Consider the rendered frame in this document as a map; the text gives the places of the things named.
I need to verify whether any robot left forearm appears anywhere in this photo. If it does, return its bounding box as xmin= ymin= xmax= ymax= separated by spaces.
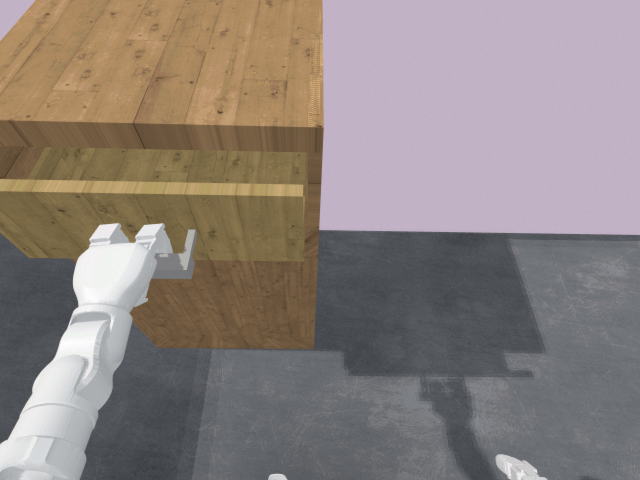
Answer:
xmin=0 ymin=303 xmax=133 ymax=480

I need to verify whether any left robot hand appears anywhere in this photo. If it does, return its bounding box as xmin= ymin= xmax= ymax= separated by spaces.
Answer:
xmin=73 ymin=223 xmax=173 ymax=313

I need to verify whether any cabinet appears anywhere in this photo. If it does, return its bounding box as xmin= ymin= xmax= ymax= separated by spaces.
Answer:
xmin=0 ymin=0 xmax=324 ymax=349

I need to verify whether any drawer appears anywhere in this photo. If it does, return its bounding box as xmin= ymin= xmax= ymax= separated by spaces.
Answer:
xmin=0 ymin=147 xmax=307 ymax=261

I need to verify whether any handle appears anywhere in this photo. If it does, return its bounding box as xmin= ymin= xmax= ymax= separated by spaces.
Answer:
xmin=152 ymin=229 xmax=197 ymax=279

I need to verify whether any right robot hand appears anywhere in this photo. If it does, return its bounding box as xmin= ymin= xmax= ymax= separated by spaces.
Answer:
xmin=496 ymin=454 xmax=548 ymax=480

